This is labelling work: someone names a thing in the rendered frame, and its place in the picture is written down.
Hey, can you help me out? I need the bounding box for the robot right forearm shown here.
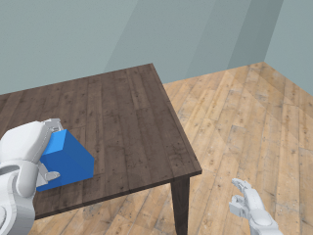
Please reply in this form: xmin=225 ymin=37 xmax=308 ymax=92
xmin=247 ymin=209 xmax=284 ymax=235

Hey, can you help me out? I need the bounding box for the right robot hand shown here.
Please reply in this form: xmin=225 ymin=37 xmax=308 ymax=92
xmin=229 ymin=178 xmax=266 ymax=220

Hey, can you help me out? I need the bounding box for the table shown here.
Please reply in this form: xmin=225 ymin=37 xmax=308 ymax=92
xmin=0 ymin=63 xmax=202 ymax=235

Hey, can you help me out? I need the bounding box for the left robot hand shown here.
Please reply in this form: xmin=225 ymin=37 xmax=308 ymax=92
xmin=0 ymin=118 xmax=64 ymax=188

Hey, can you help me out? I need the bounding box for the sponge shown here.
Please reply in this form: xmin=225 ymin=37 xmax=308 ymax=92
xmin=36 ymin=129 xmax=95 ymax=192

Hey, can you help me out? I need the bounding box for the robot left forearm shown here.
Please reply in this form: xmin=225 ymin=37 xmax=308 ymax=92
xmin=0 ymin=160 xmax=39 ymax=235

